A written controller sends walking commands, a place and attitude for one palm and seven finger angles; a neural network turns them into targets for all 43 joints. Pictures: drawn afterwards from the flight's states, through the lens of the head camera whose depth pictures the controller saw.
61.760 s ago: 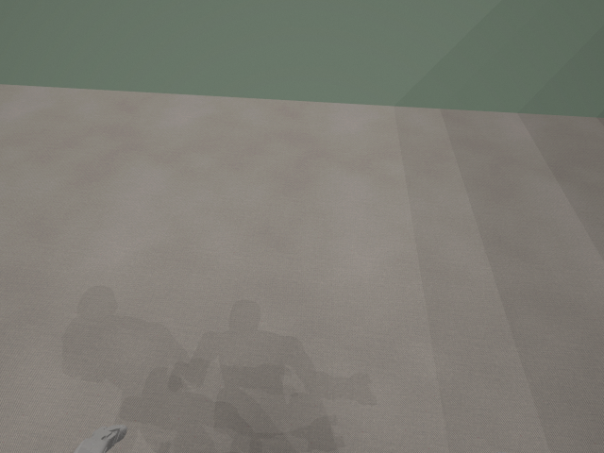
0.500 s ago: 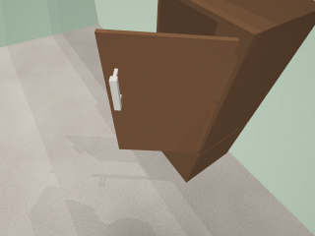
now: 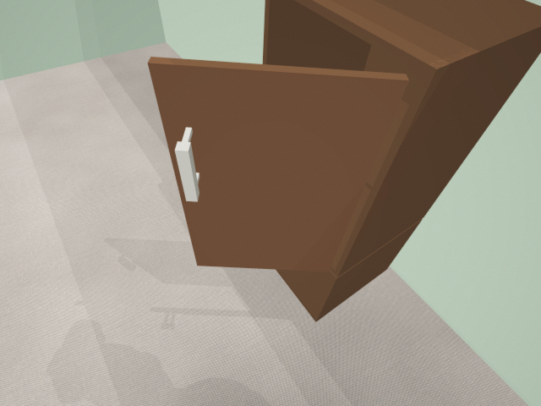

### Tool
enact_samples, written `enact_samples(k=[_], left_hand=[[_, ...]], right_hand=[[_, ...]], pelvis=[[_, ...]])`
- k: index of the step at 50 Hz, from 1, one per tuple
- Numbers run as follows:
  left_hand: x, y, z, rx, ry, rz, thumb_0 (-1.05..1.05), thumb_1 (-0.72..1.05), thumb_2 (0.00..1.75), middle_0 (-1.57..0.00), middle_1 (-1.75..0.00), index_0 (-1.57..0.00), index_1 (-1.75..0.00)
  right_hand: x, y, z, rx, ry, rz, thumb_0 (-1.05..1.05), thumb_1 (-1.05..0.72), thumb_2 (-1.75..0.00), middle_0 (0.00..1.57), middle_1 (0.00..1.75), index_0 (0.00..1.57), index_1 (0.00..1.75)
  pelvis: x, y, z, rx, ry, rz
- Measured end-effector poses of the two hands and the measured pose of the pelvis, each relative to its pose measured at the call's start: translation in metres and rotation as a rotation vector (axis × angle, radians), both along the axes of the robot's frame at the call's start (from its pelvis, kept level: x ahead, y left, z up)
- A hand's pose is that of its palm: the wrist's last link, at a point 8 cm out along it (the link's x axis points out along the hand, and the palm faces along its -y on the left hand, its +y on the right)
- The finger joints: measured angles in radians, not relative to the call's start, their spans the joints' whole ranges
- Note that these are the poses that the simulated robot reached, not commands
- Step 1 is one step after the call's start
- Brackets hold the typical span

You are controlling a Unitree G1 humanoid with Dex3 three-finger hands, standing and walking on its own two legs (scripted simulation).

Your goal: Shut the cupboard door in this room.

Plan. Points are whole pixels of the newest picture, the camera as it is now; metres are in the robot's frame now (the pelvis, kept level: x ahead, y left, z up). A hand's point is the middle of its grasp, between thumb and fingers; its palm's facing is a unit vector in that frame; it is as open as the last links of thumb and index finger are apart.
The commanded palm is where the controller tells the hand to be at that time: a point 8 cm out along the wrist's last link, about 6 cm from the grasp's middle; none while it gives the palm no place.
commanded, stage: come to a stop and stand still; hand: left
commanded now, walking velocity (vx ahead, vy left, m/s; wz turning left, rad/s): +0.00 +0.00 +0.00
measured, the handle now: (190, 165) +0.48 +0.17 +0.06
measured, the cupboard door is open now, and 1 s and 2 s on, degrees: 54 54 54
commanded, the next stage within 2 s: look again from close up in 0.32 s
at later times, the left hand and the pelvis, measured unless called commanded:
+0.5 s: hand out of the picture +0.02 +0.18 -0.15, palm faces -0.05 -0.96 -0.28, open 7.4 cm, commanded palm none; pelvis -0.01 -0.01 +0.00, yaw -2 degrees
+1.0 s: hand out of the picture +0.04 +0.14 -0.16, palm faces -0.02 -0.97 -0.25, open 7.3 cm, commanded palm +0.10 +0.19 -0.06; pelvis +0.01 -0.04 +0.01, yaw -1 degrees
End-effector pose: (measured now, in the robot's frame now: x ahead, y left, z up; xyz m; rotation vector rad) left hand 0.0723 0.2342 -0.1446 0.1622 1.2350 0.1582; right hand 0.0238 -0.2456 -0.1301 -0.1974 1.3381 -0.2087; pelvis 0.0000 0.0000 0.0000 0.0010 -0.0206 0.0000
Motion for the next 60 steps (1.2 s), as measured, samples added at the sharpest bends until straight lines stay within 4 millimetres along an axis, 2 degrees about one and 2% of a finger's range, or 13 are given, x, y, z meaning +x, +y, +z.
enact_samples(k=[4,8,12,17,24,30,35,41,50,51,52,57,60], left_hand=[[-0.007,0.010,0.002,0.034,-0.007,-0.037,0.00,0.91,0.90,-0.20,-0.30,-0.20,-0.30],[-0.019,0.019,0.014,0.073,0.017,-0.065,0.00,0.91,0.90,-0.20,-0.30,-0.20,-0.30],[-0.030,0.024,0.025,0.106,0.026,-0.064,0.00,0.91,0.90,-0.20,-0.30,-0.20,-0.30],[-0.042,0.020,0.031,0.115,0.046,-0.059,0.00,0.91,0.90,-0.20,-0.30,-0.20,-0.30],[-0.055,0.000,0.028,0.084,0.095,-0.056,0.00,0.91,0.90,-0.20,-0.30,-0.20,-0.30],[-0.054,-0.022,0.023,0.046,0.113,-0.057,0.00,0.91,0.90,-0.20,-0.30,-0.20,-0.30],[-0.049,-0.031,0.020,0.036,0.114,-0.055,0.00,0.92,0.90,-0.20,-0.30,-0.20,-0.30],[-0.041,-0.037,0.019,0.033,0.105,-0.047,0.00,0.92,0.90,-0.20,-0.30,-0.20,-0.30],[-0.038,-0.044,0.019,0.038,0.102,-0.030,0.00,0.92,0.90,-0.20,-0.30,-0.20,-0.30],[-0.029,-0.040,0.023,0.022,0.050,0.041,0.00,0.92,0.90,-0.20,-0.30,-0.20,-0.30],[-0.011,-0.036,0.035,0.025,-0.074,0.064,0.01,0.91,0.90,-0.20,-0.30,-0.20,-0.30],[0.081,-0.032,0.125,0.054,-0.753,0.080,0.01,0.91,0.90,-0.22,-0.32,-0.22,-0.33],[0.111,-0.038,0.154,-0.005,-1.045,0.036,0.01,0.91,0.90,-0.25,-0.36,-0.25,-0.36]], right_hand=[[0.014,0.010,-0.006,0.025,-0.094,0.007,0.00,-0.91,-0.90,0.20,0.30,0.20,0.30],[0.027,0.024,-0.014,0.081,-0.180,0.006,0.00,-0.91,-0.90,0.20,0.30,0.20,0.30],[0.031,0.026,-0.016,0.107,-0.215,0.009,0.00,-0.93,-0.90,0.20,0.30,0.20,0.30],[0.021,0.019,-0.018,0.117,-0.181,0.024,0.00,-0.93,-0.90,0.20,0.30,0.20,0.30],[-0.009,0.003,-0.019,0.107,-0.074,0.014,0.00,-0.91,-0.90,0.20,0.30,0.20,0.30],[-0.031,-0.007,-0.018,0.097,0.007,-0.004,0.00,-0.91,-0.90,0.20,0.30,0.20,0.30],[-0.039,-0.011,-0.016,0.097,0.044,-0.014,0.00,-0.91,-0.90,0.20,0.30,0.20,0.30],[-0.036,-0.011,-0.015,0.106,0.059,-0.012,0.00,-0.91,-0.90,0.20,0.30,0.20,0.30],[-0.019,-0.011,-0.017,0.121,0.045,-0.002,0.00,-0.91,-0.90,0.20,0.30,0.20,0.30],[-0.014,-0.014,-0.015,0.095,0.012,0.008,0.00,-0.91,-0.90,0.20,0.30,0.20,0.30],[-0.007,-0.019,-0.011,0.062,-0.051,0.014,0.01,-0.91,-0.90,0.21,0.30,0.20,0.30],[0.054,-0.042,0.008,-0.015,-0.413,0.061,0.01,-0.91,-0.90,0.21,0.30,0.20,0.30],[0.097,-0.052,0.024,-0.043,-0.605,0.098,0.01,-0.91,-0.90,0.20,0.30,0.20,0.30]], pelvis=[[-0.003,0.005,-0.006,0.003,0.009,-0.028],[-0.007,0.010,-0.005,0.001,-0.001,-0.036],[-0.010,0.009,-0.003,0.013,-0.004,-0.042],[-0.012,0.004,0.001,0.022,0.003,-0.042],[-0.010,-0.008,0.004,0.027,0.010,-0.039],[-0.006,-0.018,0.006,0.025,0.009,-0.035],[-0.003,-0.026,0.007,0.023,0.007,-0.031],[0.002,-0.034,0.008,0.020,0.008,-0.024],[0.008,-0.040,0.008,0.011,0.012,-0.017],[0.007,-0.040,0.007,0.007,0.008,-0.017],[0.007,-0.041,0.005,0.009,0.011,-0.016],[0.005,-0.037,-0.002,0.007,0.034,0.036],[-0.002,-0.038,-0.013,0.014,0.081,0.039]])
